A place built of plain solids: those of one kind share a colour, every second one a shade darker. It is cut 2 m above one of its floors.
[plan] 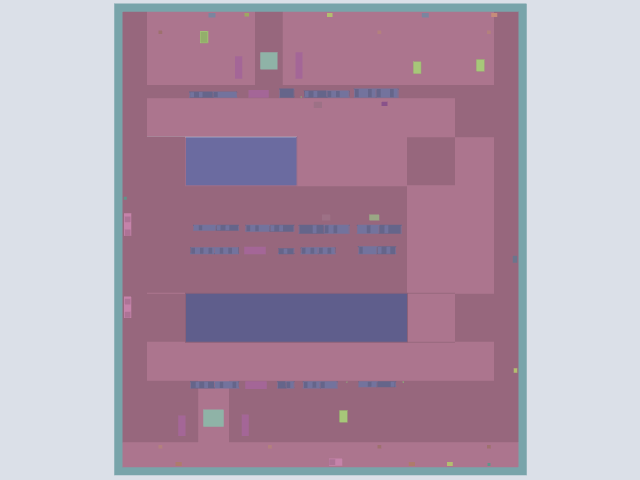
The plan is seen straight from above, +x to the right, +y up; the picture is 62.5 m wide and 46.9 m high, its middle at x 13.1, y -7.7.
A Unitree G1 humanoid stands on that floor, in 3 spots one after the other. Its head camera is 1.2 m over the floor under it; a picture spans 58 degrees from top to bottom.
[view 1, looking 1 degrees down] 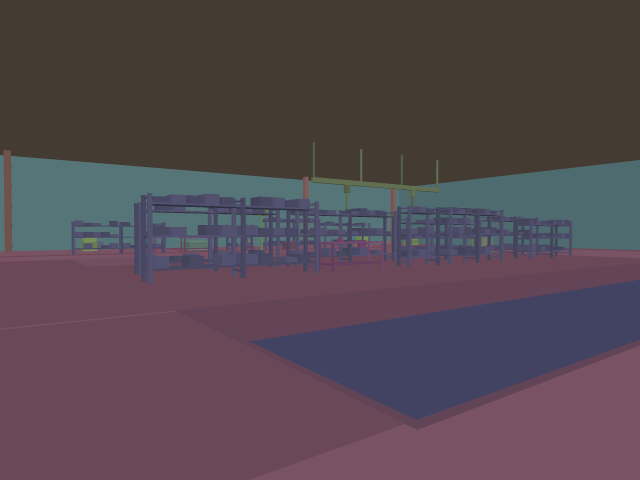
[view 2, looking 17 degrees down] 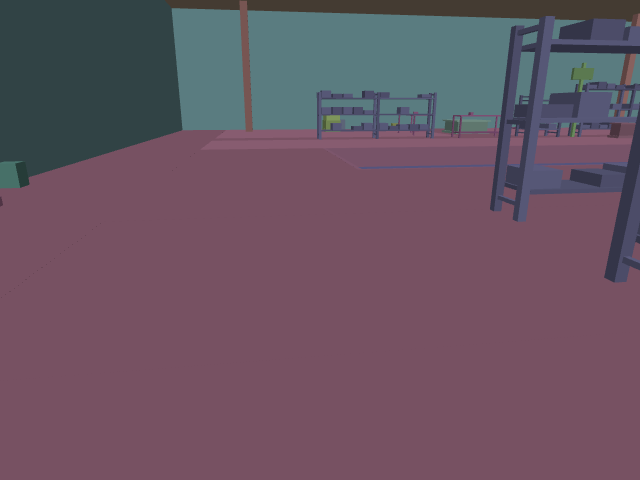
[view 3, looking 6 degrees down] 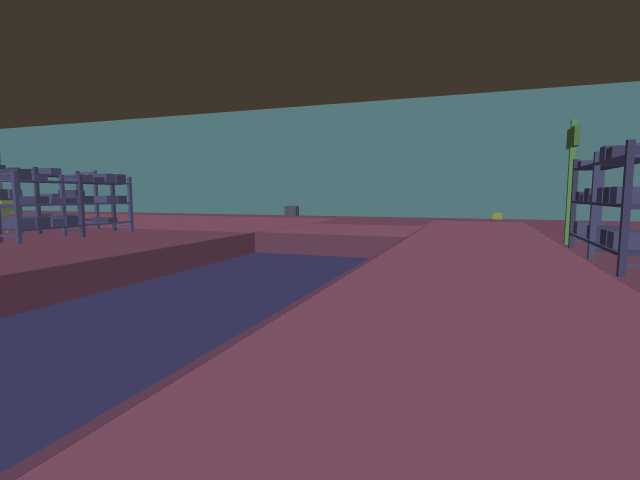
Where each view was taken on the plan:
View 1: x -2.08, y -19.55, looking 55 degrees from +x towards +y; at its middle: rack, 31.44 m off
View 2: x -2.08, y -11.05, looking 82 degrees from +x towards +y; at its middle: floor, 4.11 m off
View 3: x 9.48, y -19.55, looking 20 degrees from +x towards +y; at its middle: floor_band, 12.97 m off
